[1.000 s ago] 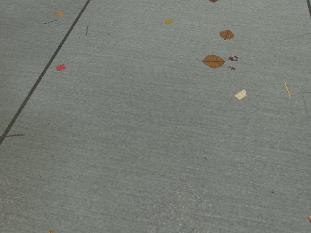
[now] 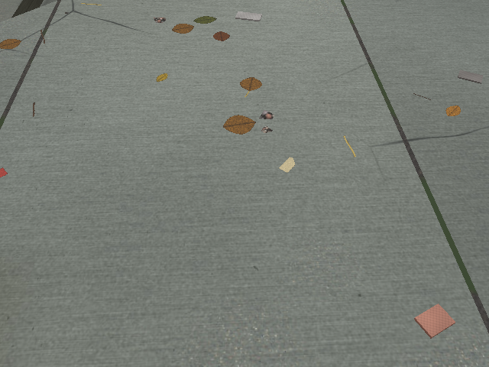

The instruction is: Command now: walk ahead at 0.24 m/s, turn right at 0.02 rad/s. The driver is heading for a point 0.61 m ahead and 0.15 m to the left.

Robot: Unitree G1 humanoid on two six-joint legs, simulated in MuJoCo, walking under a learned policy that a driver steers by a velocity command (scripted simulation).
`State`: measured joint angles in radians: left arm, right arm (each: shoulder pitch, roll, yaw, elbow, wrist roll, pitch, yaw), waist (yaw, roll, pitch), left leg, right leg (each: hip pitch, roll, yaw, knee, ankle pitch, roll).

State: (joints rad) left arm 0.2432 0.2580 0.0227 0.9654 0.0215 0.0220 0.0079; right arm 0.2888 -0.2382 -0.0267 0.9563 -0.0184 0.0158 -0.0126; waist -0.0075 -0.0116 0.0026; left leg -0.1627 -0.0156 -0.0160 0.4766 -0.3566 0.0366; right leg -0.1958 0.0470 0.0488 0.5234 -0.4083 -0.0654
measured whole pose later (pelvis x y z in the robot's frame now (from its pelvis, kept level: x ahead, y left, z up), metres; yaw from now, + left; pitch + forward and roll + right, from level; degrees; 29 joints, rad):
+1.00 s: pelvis +0.45 +0.03 +0.00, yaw +4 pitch +0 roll +1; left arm 0.01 0.21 0.02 0.89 0.02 -0.05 -0.02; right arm 0.46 -0.17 -0.02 1.05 -0.01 -0.08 -0.01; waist -0.07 -0.04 0.07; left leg 0.02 -0.10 0.01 0.26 -0.29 0.09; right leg -0.59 -0.05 -0.03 0.63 0.00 -0.01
